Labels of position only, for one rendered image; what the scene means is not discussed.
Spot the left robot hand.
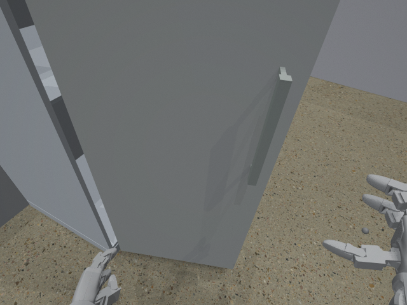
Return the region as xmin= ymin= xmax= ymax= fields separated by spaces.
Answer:
xmin=72 ymin=248 xmax=121 ymax=305

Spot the right robot hand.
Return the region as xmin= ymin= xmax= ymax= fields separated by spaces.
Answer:
xmin=322 ymin=174 xmax=407 ymax=274

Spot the fridge door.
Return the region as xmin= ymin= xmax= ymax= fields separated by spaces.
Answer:
xmin=25 ymin=0 xmax=340 ymax=269

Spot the right robot forearm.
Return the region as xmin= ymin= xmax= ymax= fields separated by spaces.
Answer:
xmin=389 ymin=272 xmax=407 ymax=305

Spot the handle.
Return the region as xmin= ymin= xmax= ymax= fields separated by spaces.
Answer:
xmin=247 ymin=67 xmax=293 ymax=186

